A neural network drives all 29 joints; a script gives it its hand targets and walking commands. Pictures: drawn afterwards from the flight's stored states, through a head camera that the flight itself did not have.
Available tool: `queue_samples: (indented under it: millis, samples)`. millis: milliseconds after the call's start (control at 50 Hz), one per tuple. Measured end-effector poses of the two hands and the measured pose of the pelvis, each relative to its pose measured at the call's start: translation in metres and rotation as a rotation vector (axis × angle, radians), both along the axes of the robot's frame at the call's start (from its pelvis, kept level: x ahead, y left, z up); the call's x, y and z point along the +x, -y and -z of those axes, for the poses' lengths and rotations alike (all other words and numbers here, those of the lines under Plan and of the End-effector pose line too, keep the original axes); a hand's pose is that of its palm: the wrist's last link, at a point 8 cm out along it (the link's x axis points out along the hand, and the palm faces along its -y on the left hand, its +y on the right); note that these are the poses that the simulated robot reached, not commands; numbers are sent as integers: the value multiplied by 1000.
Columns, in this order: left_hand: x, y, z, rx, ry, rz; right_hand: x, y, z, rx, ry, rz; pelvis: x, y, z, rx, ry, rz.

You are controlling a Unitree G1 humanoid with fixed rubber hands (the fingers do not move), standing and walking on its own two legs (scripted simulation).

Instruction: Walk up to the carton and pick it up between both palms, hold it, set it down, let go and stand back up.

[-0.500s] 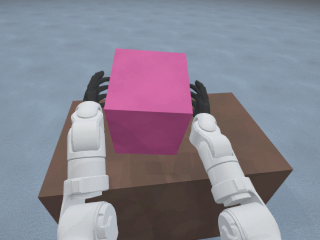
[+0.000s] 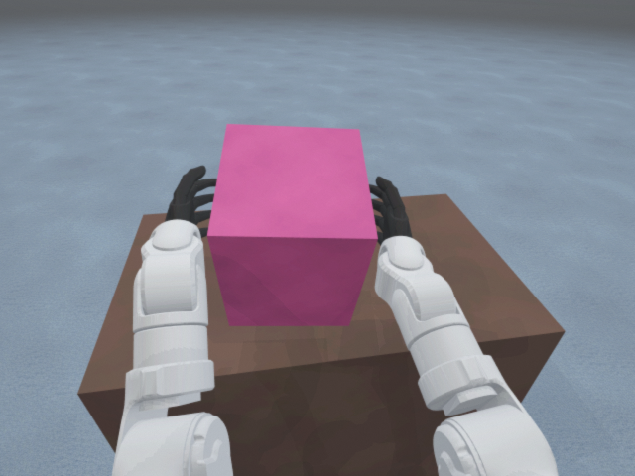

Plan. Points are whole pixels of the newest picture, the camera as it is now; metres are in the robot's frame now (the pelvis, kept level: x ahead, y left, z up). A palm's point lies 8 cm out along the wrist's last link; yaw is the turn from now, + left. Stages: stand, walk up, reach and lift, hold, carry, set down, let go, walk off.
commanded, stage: hold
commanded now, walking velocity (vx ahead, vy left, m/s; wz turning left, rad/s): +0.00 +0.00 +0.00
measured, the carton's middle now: (291, 231) +0.37 +0.01 +0.18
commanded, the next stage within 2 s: none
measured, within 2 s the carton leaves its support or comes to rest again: neither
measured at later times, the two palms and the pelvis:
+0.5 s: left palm (189, 212) +0.39 +0.14 +0.21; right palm (382, 229) +0.38 -0.12 +0.17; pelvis +0.02 +0.00 +0.00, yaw +0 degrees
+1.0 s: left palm (182, 226) +0.35 +0.14 +0.22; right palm (393, 234) +0.34 -0.12 +0.19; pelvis +0.00 +0.00 +0.00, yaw +0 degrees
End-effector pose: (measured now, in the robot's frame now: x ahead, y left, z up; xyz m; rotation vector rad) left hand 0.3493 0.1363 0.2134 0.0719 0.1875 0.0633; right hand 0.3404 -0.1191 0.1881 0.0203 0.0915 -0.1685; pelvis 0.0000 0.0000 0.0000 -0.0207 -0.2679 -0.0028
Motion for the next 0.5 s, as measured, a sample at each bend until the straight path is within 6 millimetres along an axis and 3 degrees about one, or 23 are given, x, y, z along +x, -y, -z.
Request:
queue_samples:
  millis: [180, 420, 500]
  samples:
    - [14, 4, 10, 15, -36, -1, 8, 1, 22, -28, -50, 7, 0, 0, -1, 0, -31, 1]
    - [38, 1, 12, 14, -30, -14, 35, -3, 27, 5, -50, 6, 19, 2, -2, 2, -64, 0]
    - [42, -1, 4, 9, 6, -14, 40, -3, 14, 67, -8, 13, 23, 2, -2, 3, -70, 0]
